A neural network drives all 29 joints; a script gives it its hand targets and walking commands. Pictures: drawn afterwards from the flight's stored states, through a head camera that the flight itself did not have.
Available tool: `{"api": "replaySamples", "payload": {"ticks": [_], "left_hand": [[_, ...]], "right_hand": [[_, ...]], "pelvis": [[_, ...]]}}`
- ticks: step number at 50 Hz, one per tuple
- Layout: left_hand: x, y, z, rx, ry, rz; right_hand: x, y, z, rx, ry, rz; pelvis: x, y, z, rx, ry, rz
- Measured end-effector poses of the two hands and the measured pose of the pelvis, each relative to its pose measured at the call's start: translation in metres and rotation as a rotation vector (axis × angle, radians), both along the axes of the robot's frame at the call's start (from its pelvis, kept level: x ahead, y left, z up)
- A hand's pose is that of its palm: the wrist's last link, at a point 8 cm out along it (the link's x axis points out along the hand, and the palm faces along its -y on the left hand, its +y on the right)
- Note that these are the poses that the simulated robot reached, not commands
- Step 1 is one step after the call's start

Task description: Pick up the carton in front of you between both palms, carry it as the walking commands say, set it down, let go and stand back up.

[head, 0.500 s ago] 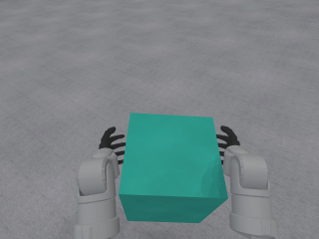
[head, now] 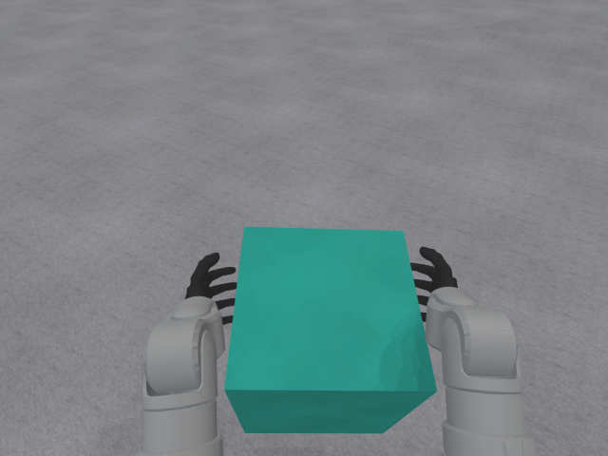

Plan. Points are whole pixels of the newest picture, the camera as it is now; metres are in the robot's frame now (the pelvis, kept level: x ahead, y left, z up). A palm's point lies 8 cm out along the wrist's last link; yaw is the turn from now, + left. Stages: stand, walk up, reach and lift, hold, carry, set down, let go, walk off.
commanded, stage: carry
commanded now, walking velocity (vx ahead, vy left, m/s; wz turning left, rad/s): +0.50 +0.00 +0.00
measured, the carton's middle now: (319, 338) +0.29 +0.00 +0.00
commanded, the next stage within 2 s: none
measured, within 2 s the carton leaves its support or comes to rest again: neither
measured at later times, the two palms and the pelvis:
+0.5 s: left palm (235, 165) +0.59 +0.14 +0.10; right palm (392, 160) +0.60 -0.15 +0.09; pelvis +0.32 -0.01 +0.00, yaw +2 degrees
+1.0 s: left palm (243, 92) +0.92 +0.16 +0.09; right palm (359, 88) +0.93 -0.13 +0.09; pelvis +0.64 +0.01 -0.01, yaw +1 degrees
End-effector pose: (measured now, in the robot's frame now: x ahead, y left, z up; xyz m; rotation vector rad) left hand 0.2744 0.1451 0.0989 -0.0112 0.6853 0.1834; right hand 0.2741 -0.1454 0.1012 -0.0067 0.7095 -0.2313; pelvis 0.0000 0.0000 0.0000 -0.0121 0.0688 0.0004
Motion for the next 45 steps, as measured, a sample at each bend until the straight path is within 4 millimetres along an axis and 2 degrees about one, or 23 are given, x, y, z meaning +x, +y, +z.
{"api": "replaySamples", "payload": {"ticks": [3,6,11,15,20,24,27,30,33,36,40,45], "left_hand": [[0.043,-0.01,-0.003,0.007,-0.011,0.012],[0.087,-0.022,-0.013,0.032,-0.002,0.02],[0.133,-0.027,-0.03,0.038,0.118,0.042],[0.172,-0.025,-0.026,0.033,0.126,0.059],[0.238,-0.02,-0.01,0.029,0.062,0.055],[0.3,-0.01,-0.003,0.021,0.01,0.038],[0.35,0.003,-0.009,0.008,-0.011,0.026],[0.4,0.016,-0.026,-0.022,-0.003,0.019],[0.434,0.023,-0.04,-0.023,0.08,0.005],[0.465,0.025,-0.044,-0.02,0.141,-0.015],[0.512,0.025,-0.035,-0.021,0.123,-0.026],[0.577,0.023,-0.018,-0.015,0.053,-0.006]], "right_hand": [[0.046,-0.01,-0.006,0.009,-0.011,0.012],[0.093,-0.022,-0.022,0.028,-0.008,0.02],[0.145,-0.027,-0.041,0.044,0.112,0.031],[0.189,-0.024,-0.036,0.035,0.119,0.054],[0.254,-0.019,-0.019,0.03,0.054,0.053],[0.31,-0.01,-0.01,0.025,0.002,0.036],[0.357,0.003,-0.012,0.011,-0.019,0.023],[0.403,0.017,-0.022,-0.016,-0.013,0.015],[0.434,0.024,-0.034,-0.021,0.07,0.001],[0.46,0.025,-0.038,-0.02,0.131,-0.017],[0.505,0.026,-0.027,-0.022,0.113,-0.029],[0.576,0.024,-0.012,-0.015,0.043,-0.01]], "pelvis": [[0.045,-0.012,-0.01,0.009,-0.002,0.01],[0.089,-0.024,-0.023,-0.009,-0.006,0.027],[0.138,-0.035,-0.011,0.014,0.007,0.048],[0.18,-0.037,0.0,0.024,0.013,0.045],[0.242,-0.03,0.004,0.027,0.015,0.039],[0.3,-0.016,-0.001,0.019,0.011,0.036],[0.35,-0.001,-0.013,0.009,0.004,0.022],[0.397,0.014,-0.027,0.03,-0.005,0.005],[0.429,0.023,-0.019,0.014,0.001,-0.009],[0.459,0.029,-0.007,-0.003,0.009,-0.014],[0.504,0.031,0.003,-0.015,0.015,-0.005],[0.569,0.024,0.005,-0.015,0.01,0.0]]}}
